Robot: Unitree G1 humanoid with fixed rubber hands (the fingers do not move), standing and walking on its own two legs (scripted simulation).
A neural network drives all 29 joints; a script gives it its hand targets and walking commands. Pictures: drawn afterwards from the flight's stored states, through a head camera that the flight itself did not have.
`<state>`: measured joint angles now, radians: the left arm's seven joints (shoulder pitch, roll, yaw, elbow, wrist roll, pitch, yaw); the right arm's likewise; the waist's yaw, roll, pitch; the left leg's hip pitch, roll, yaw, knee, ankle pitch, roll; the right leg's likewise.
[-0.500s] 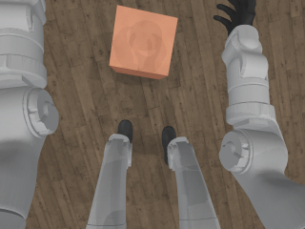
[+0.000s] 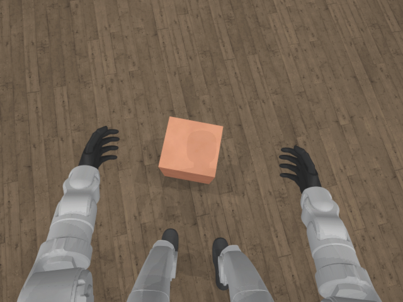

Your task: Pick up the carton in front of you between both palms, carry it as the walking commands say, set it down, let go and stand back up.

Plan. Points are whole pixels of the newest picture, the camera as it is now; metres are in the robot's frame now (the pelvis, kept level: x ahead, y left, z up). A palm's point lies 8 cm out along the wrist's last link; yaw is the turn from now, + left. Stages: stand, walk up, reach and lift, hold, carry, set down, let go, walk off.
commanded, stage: let go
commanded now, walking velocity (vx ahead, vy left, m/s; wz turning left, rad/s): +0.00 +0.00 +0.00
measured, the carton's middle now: (191, 153) +0.49 +0.02 -0.61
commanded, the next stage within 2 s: stand in 0.88 s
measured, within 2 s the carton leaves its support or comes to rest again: neither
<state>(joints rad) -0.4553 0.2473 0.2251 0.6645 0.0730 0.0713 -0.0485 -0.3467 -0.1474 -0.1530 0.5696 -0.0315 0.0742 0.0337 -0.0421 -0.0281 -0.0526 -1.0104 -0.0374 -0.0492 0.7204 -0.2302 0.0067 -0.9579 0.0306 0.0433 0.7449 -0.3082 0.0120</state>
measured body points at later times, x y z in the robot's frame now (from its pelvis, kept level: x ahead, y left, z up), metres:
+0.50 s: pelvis +0.04 -0.01 +0.04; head +0.07 +0.00 +0.49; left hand +0.22 +0.23 -0.03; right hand +0.21 -0.24 -0.03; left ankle +0.04 +0.11 -0.70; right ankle +0.00 -0.12 -0.70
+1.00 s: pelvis +0.05 -0.01 +0.04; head +0.05 -0.02 +0.49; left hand +0.18 +0.24 -0.05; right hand +0.20 -0.26 -0.05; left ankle +0.04 +0.11 -0.70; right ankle +0.00 -0.12 -0.70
